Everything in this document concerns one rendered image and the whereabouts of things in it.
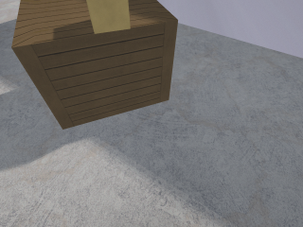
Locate carton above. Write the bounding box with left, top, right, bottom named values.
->
left=86, top=0, right=131, bottom=34

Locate pedestal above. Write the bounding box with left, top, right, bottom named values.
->
left=11, top=0, right=178, bottom=130

